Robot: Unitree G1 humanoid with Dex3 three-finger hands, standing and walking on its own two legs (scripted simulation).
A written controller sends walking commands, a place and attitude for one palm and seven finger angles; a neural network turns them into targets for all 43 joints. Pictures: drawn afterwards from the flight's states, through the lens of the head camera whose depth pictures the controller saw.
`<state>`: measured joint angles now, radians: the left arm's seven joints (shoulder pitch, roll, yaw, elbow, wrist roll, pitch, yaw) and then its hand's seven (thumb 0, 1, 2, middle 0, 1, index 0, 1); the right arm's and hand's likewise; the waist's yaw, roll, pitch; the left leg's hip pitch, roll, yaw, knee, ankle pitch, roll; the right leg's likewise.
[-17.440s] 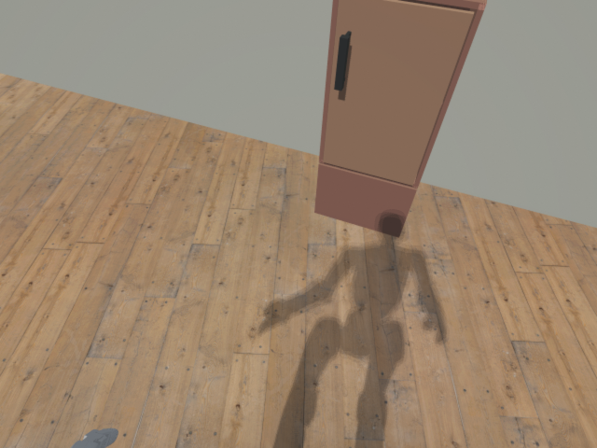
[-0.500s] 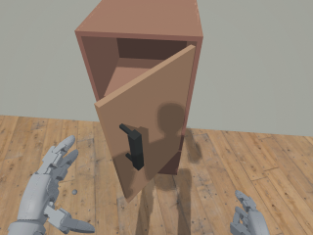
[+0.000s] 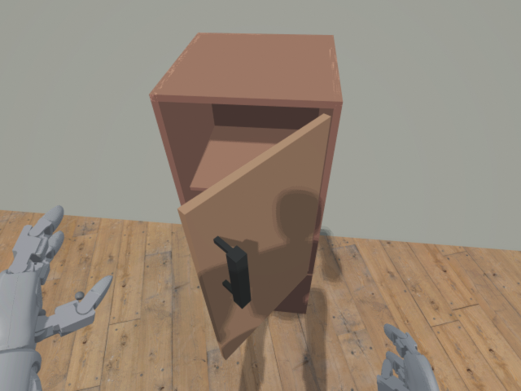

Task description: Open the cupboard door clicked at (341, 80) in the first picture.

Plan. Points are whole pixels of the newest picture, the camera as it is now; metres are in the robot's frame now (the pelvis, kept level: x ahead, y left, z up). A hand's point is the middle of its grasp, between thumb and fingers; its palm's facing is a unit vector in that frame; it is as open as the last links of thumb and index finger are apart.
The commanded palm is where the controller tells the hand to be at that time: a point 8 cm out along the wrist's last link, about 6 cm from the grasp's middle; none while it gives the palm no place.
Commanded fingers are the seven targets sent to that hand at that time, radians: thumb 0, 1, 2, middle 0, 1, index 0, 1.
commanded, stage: draw the hand back to the body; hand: left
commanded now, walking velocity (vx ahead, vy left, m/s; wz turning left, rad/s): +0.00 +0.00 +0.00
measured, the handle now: (231, 272) +0.32 +0.10 -0.02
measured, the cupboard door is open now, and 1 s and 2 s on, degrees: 53 53 53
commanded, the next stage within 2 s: step back with the hand held close in 0.52 s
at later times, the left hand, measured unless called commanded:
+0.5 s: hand (69, 284) +0.18 +0.25 +0.16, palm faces +0.45 -0.80 -0.40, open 7.5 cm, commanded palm +0.13 +0.29 +0.17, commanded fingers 0.00 0.90 0.90 -0.20 -0.30 -0.20 -0.30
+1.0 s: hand (57, 298) +0.17 +0.26 +0.15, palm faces +0.35 -0.79 -0.51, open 7.5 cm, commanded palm +0.11 +0.30 +0.18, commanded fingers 0.00 0.90 0.90 -0.20 -0.30 -0.20 -0.30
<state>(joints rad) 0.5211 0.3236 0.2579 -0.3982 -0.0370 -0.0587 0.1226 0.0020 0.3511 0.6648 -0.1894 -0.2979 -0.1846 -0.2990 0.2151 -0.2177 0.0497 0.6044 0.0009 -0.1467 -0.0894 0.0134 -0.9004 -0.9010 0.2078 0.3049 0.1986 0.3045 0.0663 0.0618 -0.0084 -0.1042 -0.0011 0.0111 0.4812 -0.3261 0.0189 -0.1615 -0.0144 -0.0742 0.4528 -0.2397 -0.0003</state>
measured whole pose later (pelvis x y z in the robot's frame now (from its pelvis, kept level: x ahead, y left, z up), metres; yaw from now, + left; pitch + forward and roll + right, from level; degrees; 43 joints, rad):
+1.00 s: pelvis -0.04 +0.00 +0.00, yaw -1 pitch +0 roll -1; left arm 0.57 0.40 0.39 -0.46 -0.04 -0.16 0.12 0.02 0.88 0.90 -0.21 -0.30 -0.21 -0.30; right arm 0.16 -0.25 -0.02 0.57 0.01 -0.01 -0.09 0.01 -0.90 -0.90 0.21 0.30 0.20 0.30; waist 0.00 0.03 0.02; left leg -0.22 0.00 0.04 0.46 -0.25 0.02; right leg -0.27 -0.01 -0.05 0.41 -0.14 0.00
